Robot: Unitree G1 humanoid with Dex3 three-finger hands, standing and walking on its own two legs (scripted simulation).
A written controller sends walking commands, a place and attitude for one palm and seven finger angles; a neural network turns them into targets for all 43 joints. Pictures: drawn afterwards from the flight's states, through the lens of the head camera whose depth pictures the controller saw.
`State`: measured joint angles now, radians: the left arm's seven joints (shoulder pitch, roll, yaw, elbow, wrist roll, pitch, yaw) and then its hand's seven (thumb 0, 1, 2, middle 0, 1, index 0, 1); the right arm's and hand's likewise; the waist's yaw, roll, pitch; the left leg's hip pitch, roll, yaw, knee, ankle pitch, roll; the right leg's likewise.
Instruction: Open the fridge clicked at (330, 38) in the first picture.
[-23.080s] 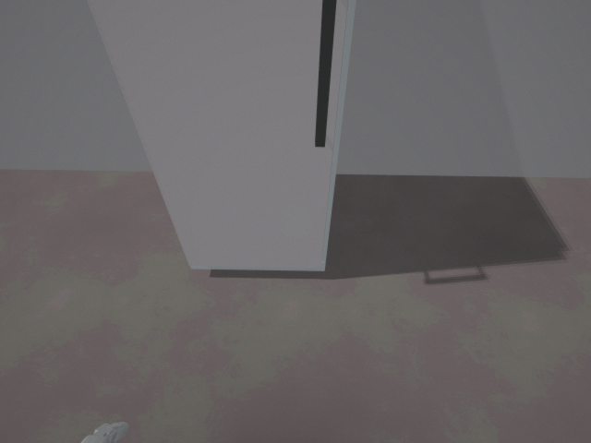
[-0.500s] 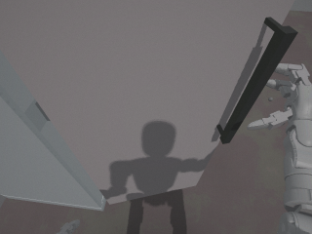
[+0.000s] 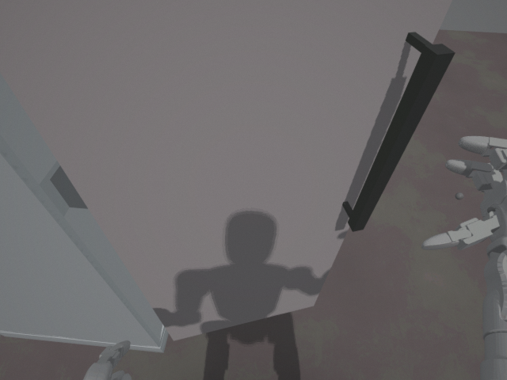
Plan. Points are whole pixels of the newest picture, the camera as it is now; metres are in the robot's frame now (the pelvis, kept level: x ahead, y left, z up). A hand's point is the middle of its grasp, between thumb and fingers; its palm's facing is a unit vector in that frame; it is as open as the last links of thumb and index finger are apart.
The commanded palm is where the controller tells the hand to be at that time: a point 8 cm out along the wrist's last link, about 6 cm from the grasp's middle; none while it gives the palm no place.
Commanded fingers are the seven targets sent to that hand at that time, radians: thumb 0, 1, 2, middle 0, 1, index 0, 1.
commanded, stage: slip the hand off the handle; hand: right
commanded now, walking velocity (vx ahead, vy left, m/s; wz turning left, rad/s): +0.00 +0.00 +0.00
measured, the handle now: (378, 153) +0.45 -0.17 +0.14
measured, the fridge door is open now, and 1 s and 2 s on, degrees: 71 71 71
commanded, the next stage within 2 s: draw the hand back to the body in 0.28 s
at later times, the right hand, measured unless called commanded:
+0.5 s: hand (480, 232) +0.29 -0.26 +0.15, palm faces +0.08 +0.99 -0.09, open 14.7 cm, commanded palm +0.26 -0.31 +0.16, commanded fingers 0.00 0.55 -0.20 0.25 1.15 0.25 1.15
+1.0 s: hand out of the picture +0.23 -0.27 +0.16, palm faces +0.22 +0.95 -0.20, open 14.2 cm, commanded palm +0.19 -0.31 +0.17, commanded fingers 0.00 0.15 -0.39 0.24 0.92 0.24 0.92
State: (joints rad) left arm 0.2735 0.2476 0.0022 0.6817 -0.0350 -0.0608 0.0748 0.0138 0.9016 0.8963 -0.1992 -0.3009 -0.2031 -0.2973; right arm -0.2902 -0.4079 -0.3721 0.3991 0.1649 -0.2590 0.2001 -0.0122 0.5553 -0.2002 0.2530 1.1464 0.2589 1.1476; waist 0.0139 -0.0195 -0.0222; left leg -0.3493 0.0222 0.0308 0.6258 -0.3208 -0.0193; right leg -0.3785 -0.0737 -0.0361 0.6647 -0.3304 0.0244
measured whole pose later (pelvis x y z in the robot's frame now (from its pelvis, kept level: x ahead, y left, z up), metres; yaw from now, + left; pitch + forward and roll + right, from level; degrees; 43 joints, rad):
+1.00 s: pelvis -0.01 +0.00 +0.01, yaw -1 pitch -5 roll +1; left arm 0.17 0.25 -0.06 0.64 -0.02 -0.20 0.11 0.02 0.90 0.90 -0.20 -0.30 -0.20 -0.30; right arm 0.12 -0.40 -0.35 -0.13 0.23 0.03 0.20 -0.01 0.44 -0.25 0.25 1.08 0.25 1.08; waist -0.06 -0.04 0.03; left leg -0.13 0.03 0.05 0.47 -0.25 -0.03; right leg -0.18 -0.06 -0.02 0.54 -0.27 0.02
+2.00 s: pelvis -0.01 +0.01 +0.02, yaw +0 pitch -8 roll +1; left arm 0.16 0.21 -0.01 0.73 0.03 -0.16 0.10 0.02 0.90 0.90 -0.20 -0.30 -0.20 -0.30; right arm 0.43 -0.32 -0.32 -0.35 0.05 -0.08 -0.13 0.02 -0.88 -0.90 0.21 0.30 0.21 0.30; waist -0.07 -0.06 0.06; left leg -0.01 0.01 0.03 0.35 -0.20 -0.01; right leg -0.04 -0.07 -0.04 0.40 -0.21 0.03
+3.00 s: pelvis -0.12 -0.02 -0.01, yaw -1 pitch -3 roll +1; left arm 0.21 0.23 -0.01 0.62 0.02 -0.13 0.11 0.02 0.90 0.90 -0.20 -0.30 -0.21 -0.30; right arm 0.46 -0.39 -0.42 -0.48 0.00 -0.27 -0.19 0.01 -0.88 -0.90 0.21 0.30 0.22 0.30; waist -0.02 -0.01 0.04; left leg -0.42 0.03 -0.02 0.60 -0.13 -0.03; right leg -0.47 -0.04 -0.04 0.67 -0.27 -0.03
